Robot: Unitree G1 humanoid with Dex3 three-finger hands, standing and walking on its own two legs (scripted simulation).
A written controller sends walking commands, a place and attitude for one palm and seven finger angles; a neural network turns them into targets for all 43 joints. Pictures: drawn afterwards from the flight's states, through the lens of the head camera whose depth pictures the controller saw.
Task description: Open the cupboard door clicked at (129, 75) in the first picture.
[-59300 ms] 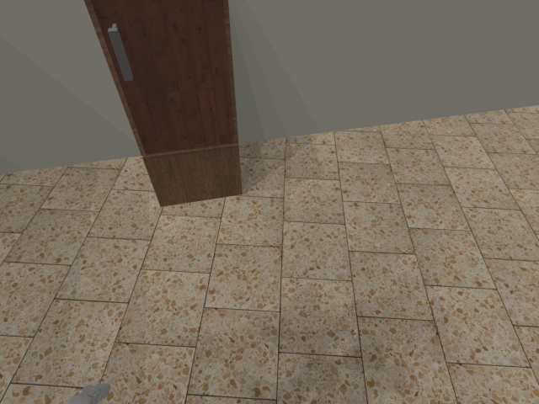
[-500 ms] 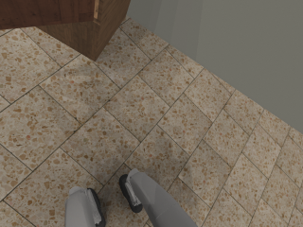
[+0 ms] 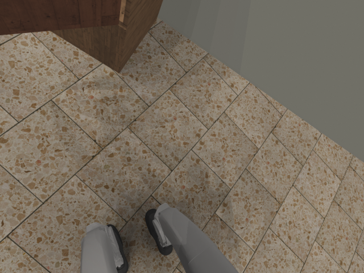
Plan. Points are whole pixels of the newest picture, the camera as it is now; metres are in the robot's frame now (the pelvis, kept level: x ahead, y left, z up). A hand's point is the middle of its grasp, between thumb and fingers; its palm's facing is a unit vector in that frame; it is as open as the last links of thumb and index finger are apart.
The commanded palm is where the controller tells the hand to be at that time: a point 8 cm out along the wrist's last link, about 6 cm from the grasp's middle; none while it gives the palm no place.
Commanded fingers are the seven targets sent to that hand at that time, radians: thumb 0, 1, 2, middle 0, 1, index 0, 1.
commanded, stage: move the hooked fingers beside the handle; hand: left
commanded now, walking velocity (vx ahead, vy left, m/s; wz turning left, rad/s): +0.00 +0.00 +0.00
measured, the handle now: out of the picture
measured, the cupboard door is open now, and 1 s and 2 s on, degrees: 48 48 48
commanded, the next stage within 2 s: none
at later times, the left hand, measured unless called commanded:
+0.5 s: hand out of the picture +0.66 +0.27 +0.11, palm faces +0.11 -0.99 +0.02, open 14.0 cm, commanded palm +0.71 +0.23 +0.11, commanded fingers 0.00 -0.50 0.30 -0.30 -1.20 -0.30 -1.20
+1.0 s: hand out of the picture +0.65 +0.27 +0.13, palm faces +0.11 -0.99 +0.02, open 14.0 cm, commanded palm +0.70 +0.23 +0.11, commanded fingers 0.00 -0.50 0.30 -0.30 -1.20 -0.30 -1.20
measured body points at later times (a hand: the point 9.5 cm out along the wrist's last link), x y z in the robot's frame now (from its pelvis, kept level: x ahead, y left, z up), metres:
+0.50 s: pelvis +0.00 +0.00 +0.00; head +0.26 +0.06 +0.37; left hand +0.65 +0.32 +0.12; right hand -0.14 -0.20 -0.02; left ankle +0.00 +0.05 -0.63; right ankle +0.01 -0.14 -0.63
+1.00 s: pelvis +0.00 +0.00 +0.00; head +0.25 +0.06 +0.37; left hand +0.64 +0.32 +0.13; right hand -0.15 -0.20 -0.02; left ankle +0.00 +0.05 -0.63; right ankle +0.01 -0.14 -0.63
